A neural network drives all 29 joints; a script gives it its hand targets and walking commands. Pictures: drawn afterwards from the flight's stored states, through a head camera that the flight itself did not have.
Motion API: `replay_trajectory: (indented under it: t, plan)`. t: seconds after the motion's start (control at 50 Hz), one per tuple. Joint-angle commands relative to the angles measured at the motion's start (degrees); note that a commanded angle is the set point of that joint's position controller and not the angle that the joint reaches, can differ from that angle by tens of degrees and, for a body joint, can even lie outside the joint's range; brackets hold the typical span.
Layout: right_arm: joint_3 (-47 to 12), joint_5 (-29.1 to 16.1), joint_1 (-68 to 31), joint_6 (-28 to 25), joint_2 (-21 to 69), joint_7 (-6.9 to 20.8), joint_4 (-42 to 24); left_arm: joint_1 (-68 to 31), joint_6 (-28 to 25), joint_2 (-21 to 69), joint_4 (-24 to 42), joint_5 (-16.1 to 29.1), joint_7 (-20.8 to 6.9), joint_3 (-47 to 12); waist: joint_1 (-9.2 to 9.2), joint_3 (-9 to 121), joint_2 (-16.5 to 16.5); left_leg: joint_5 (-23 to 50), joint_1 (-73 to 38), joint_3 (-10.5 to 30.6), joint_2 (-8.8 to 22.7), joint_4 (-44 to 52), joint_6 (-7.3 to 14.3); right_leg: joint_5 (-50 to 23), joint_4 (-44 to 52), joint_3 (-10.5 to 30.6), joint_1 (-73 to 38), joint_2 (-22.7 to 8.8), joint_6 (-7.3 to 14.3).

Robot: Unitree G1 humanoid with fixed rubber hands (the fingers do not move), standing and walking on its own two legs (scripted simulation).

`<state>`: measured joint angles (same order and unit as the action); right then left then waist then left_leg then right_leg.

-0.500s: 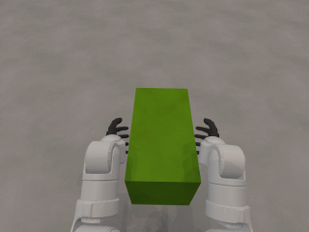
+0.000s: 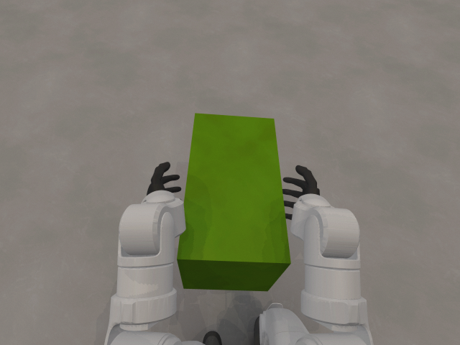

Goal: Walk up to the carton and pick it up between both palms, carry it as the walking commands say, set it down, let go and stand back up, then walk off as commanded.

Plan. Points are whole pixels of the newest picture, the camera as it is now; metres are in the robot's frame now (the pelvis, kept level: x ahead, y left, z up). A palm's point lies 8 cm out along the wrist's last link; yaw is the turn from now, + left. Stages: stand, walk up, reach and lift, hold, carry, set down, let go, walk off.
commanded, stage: carry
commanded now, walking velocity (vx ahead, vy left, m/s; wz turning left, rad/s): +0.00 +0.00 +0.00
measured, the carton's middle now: (230, 200) +0.37 +0.00 -0.05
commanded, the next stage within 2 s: none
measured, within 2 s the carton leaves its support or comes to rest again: neither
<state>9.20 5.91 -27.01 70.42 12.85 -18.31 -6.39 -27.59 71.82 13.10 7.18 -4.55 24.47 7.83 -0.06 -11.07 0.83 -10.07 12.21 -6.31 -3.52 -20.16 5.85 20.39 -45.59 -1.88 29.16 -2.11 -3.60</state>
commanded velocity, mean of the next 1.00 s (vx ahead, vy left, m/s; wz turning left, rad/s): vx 0.00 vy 0.01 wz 0.00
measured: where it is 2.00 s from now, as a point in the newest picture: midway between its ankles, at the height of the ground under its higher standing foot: (236, 342)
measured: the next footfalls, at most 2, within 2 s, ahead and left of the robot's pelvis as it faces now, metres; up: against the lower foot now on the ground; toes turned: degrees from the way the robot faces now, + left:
right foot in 0.16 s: +0.22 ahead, -0.11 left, +0.00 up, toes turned +35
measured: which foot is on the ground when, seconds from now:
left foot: down 0.00-1.00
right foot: up 0.00-0.14, down 0.16-1.00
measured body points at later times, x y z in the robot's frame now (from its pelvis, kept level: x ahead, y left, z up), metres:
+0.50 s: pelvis +0.13 -0.01 -0.01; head +0.20 +0.00 +0.44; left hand +0.45 +0.14 +0.05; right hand +0.47 -0.10 +0.04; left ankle +0.03 +0.05 -0.74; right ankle +0.21 -0.10 -0.74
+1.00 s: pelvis +0.12 +0.01 -0.01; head +0.12 +0.01 +0.44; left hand +0.41 +0.18 +0.07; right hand +0.45 -0.06 +0.06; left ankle +0.03 +0.04 -0.74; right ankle +0.19 -0.10 -0.74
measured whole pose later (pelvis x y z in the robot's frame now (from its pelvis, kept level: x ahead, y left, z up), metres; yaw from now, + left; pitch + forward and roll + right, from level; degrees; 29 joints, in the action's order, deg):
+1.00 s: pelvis +0.12 +0.01 -0.01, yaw +9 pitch +2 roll -2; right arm 8.4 7.2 -25.1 72.7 12.1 -17.8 -1.1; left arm -25.8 73.5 12.4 0.6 -6.5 21.9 6.9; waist 0.3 2.2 1.7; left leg -22.3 8.5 -7.9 -1.1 -30.2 3.9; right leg 8.8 -28.1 -8.8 19.8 -1.9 0.6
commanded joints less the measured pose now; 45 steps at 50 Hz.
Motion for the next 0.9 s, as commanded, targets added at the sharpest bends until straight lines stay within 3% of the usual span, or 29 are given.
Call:
replay_trajectory:
  t: [0.0,0.04,0.08,0.12,0.14,0.16,0.18,0.22,0.28,0.32,0.34,0.38,0.42,0.44,0.5,0.52,0.54,0.58,0.62,0.64,0.68,0.7,0.72,0.74,0.76,0.78,0.82,0.86,0.88]
  plan:
    - [-34.50,-24.38,-32.49,-2.11,60.45,22.15,-14.05,-32.68,-3.31,63.13,13.17,25.34,-28.64,-34.50,-0.28,48.67,6.50,57.65,-28.70,4.18,16.69,-7.96,3.14,-11.92,9.78,-3.14,-5.10,2.26,1.07]
    - [-35.13,-22.85,-26.68,-2.12,60.46,21.60,-15.53,-31.70,-2.91,61.76,14.42,26.02,-29.01,-35.07,-0.72,50.91,2.68,52.92,-27.83,4.61,17.55,-10.87,2.05,-17.42,14.06,-3.25,-9.88,1.48,1.77]
    - [-35.75,-22.37,-25.52,-1.63,59.74,21.44,-16.11,-29.65,-2.25,60.63,14.42,25.97,-29.77,-36.13,0.93,48.70,3.21,47.39,-22.76,0.31,11.49,-17.93,-2.07,-31.87,25.16,-6.44,-17.52,2.21,3.16]
    - [-36.00,-22.06,-22.61,-0.88,59.14,21.29,-15.21,-27.50,-0.85,61.15,10.09,25.53,-30.61,-35.42,-0.06,50.71,-8.43,16.35,-2.90,1.77,8.34,-21.82,-7.11,-79.44,16.92,5.22,-40.78,-10.08,8.84]
    - [-36.22,-20.85,-20.49,-0.97,57.48,21.53,-10.41,-24.18,-0.91,60.65,4.47,23.60,-30.86,-34.42,0.08,48.52,-11.21,-3.34,3.45,1.72,5.12,-23.36,-6.50,-92.28,16.38,7.80,-45.30,-12.90,10.59]
    - [-37.24,-21.53,-20.36,-0.90,57.03,22.22,-11.10,-23.39,-1.07,60.50,4.04,23.32,-31.12,-35.17,0.01,48.18,-12.81,-15.14,10.89,4.63,5.57,-15.92,-6.85,-90.87,14.15,7.40,-49.74,-15.10,14.07]
    - [-38.94,-23.61,-24.74,-0.81,57.99,22.53,-10.92,-23.36,-1.31,61.10,1.38,22.68,-31.05,-34.22,-0.65,49.34,-13.97,-14.09,11.09,6.52,8.33,-10.52,-6.91,-79.93,13.59,6.80,-49.63,-14.43,14.77]
    - [-40.40,-24.30,-28.77,-1.42,57.19,23.15,-14.19,-24.87,-1.21,61.06,2.92,23.22,-30.69,-34.95,-0.14,49.54,-2.29,4.15,-3.38,4.95,8.08,-6.10,-5.68,-63.04,16.18,3.40,-36.62,-9.88,11.53]
    - [-38.64,-25.23,-26.10,-1.20,59.18,24.13,-9.13,-28.71,-1.75,60.90,8.00,23.25,-29.56,-35.35,0.56,53.32,5.98,21.75,-9.91,4.06,8.13,-13.38,-4.62,-60.09,16.28,4.08,-33.01,-9.09,10.57]
    - [-37.14,-25.93,-25.33,-1.28,60.02,24.27,-8.38,-32.55,-2.23,60.92,10.40,24.03,-28.99,-36.45,-0.01,53.19,3.16,26.46,-5.45,5.44,9.08,-13.20,-6.97,-62.56,14.33,3.93,-35.27,-10.33,11.38]
    - [-37.49,-26.90,-27.79,-1.08,59.94,24.25,-8.95,-33.21,-2.09,60.93,11.45,24.51,-28.69,-36.48,0.31,53.49,2.05,21.82,-1.96,4.92,8.99,-15.35,-7.68,-66.55,13.26,5.42,-38.67,-12.45,11.95]
    - [-37.34,-27.32,-31.67,-1.37,60.34,23.91,-10.10,-33.83,-2.40,61.74,10.14,24.31,-28.60,-35.29,0.34,55.52,-5.58,6.13,6.60,4.55,6.57,-13.90,-8.36,-76.28,12.68,7.03,-47.37,-14.37,14.06]
    - [-38.60,-27.32,-29.22,-1.12,60.86,23.42,-9.46,-27.36,-2.13,60.63,8.22,22.05,-28.75,-34.36,-0.32,52.74,-7.66,-1.85,5.35,4.65,6.16,-6.82,-7.61,-74.63,14.10,4.95,-45.19,-13.51,12.65]
    - [-38.56,-26.36,-30.44,-1.67,59.24,23.15,-11.73,-27.48,-1.99,60.85,6.30,21.62,-28.91,-33.77,-0.66,52.67,-9.00,3.74,0.42,4.93,6.90,-2.82,-7.40,-68.66,14.85,1.94,-41.04,-11.65,10.88]
    - [-38.97,-27.21,-31.51,-0.56,60.00,23.42,-11.80,-26.09,-1.10,61.12,5.89,21.48,-28.86,-33.35,0.23,50.57,0.34,35.50,-13.04,5.72,11.34,-6.86,-7.63,-42.78,15.10,-1.38,-27.02,-6.03,7.60]
    - [-38.71,-26.74,-29.60,-0.36,60.12,23.54,-11.94,-27.82,-1.12,60.87,9.27,21.64,-28.83,-34.86,-0.46,50.90,2.95,52.49,-19.12,7.03,14.23,-9.18,-8.65,-35.61,13.86,-2.39,-21.01,-4.73,6.83]
    - [-38.01,-26.16,-28.71,-0.34,58.78,23.58,-11.01,-27.68,-0.66,61.50,8.47,22.36,-29.08,-35.63,-0.66,51.92,7.14,62.45,-23.10,7.71,15.32,-10.54,-7.24,-27.12,12.79,-3.55,-16.47,-2.69,5.68]
    - [-37.68,-26.58,-30.16,-0.35,59.31,23.70,-10.88,-29.69,-0.51,62.96,9.42,22.90,-29.19,-37.20,-0.79,49.68,6.35,75.27,-27.55,8.90,17.07,-11.95,-6.48,-9.21,12.49,-7.56,-9.80,1.86,4.42]
    - [-36.33,-25.57,-28.63,0.47,60.37,24.15,-9.36,-33.75,-0.28,63.86,10.80,24.29,-29.51,-38.23,-0.89,45.98,8.88,75.21,-28.70,6.22,15.41,-13.03,-5.56,-7.42,11.79,-8.27,-5.34,3.18,4.17]
    - [-36.81,-25.15,-29.81,0.28,59.46,23.92,-10.20,-32.65,-0.23,63.60,10.46,24.48,-29.98,-37.95,-0.58,44.19,5.80,74.03,-25.97,5.69,15.57,-13.93,-5.08,-10.21,14.45,-8.46,-7.59,3.08,3.95]
    - [-35.79,-24.17,-28.74,0.90,59.20,24.10,-6.93,-33.27,0.56,63.16,8.29,26.31,-30.59,-37.87,-0.52,44.72,3.28,55.92,-15.15,4.77,13.96,-14.75,-6.68,-36.64,15.31,-4.19,-20.86,-2.95,6.07]
    - [-36.61,-24.19,-31.32,1.01,58.76,24.11,-7.88,-34.36,1.04,64.29,6.94,26.29,-30.75,-37.16,-0.23,45.62,-3.41,41.99,-10.79,4.45,13.02,-16.04,-8.44,-50.52,14.00,-1.98,-25.59,-5.66,7.36]
    - [-37.06,-25.12,-33.98,1.13,58.45,23.85,-9.66,-31.60,1.18,64.94,5.36,26.38,-30.84,-35.82,-0.20,47.99,-2.53,30.35,-8.91,4.43,10.79,-15.74,-8.61,-59.43,13.01,0.68,-29.10,-8.16,8.21]
    - [-36.37,-25.19,-35.25,1.13,59.84,24.02,-7.81,-33.60,1.06,64.66,4.51,26.23,-30.88,-34.87,-0.48,46.31,-3.79,23.40,-5.93,4.18,11.00,-16.33,-9.54,-62.71,13.58,0.91,-30.76,-9.57,8.91]
    - [-35.31,-23.95,-34.15,0.78,58.18,23.83,-6.03,-30.33,1.15,65.09,0.70,25.36,-30.75,-33.83,-0.93,46.49,-4.35,12.15,-6.45,3.86,8.82,-12.69,-8.00,-64.76,15.03,1.57,-30.69,-9.77,8.50]
    - [-34.85,-23.75,-33.73,0.37,59.40,23.72,-3.68,-31.65,0.51,64.02,0.48,25.12,-30.87,-32.89,-1.19,44.64,-4.04,7.41,-6.88,4.19,8.77,-6.76,-7.90,-59.42,15.80,0.61,-28.77,-9.35,8.61]
    - [-35.37,-24.44,-35.17,0.19,59.72,24.04,-3.79,-32.78,0.58,63.99,0.17,24.88,-31.16,-32.70,-0.66,43.14,-1.21,21.75,-12.62,6.37,11.88,-5.67,-8.04,-42.20,17.21,-0.37,-23.06,-7.56,7.30]
    - [-35.81,-24.95,-35.37,-0.05,59.02,23.96,-4.36,-30.90,0.90,64.29,-2.34,24.26,-31.08,-31.95,-0.21,44.16,2.86,38.48,-16.09,5.45,13.75,-10.63,-6.53,-37.10,17.35,-2.03,-20.46,-5.17,6.25]
    - [-36.38,-24.98,-37.09,-0.26,57.81,23.89,-6.62,-31.22,0.84,64.52,-2.61,23.55,-30.96,-31.65,-0.34,44.18,1.84,45.11,-16.24,6.44,15.82,-10.65,-7.13,-34.74,15.58,-2.34,-20.62,-4.86,6.20]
